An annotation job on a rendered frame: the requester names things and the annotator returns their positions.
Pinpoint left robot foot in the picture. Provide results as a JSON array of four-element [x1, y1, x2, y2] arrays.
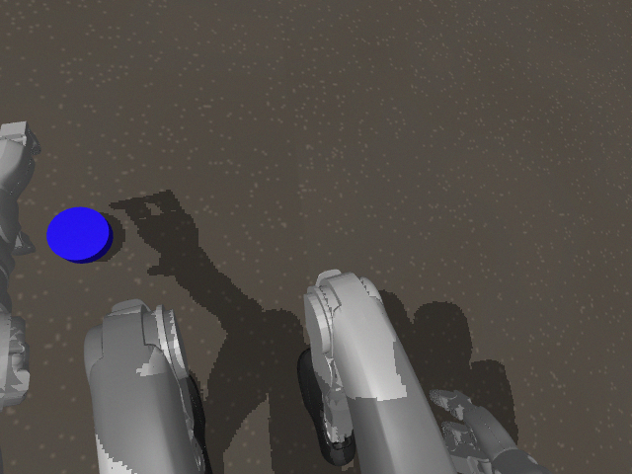
[[186, 376, 212, 474]]

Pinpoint left robot hand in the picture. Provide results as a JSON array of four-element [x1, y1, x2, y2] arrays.
[[0, 121, 41, 256]]

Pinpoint right robot hand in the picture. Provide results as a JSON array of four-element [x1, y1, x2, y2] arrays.
[[429, 389, 518, 474]]

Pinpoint right robot arm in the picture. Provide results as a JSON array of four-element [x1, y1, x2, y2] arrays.
[[492, 449, 553, 474]]

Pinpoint tin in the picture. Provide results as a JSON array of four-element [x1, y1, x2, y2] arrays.
[[46, 207, 114, 264]]

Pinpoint left robot arm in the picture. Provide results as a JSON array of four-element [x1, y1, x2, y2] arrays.
[[0, 189, 30, 474]]

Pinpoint right robot foot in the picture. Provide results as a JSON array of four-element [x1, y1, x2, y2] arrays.
[[297, 348, 356, 466]]

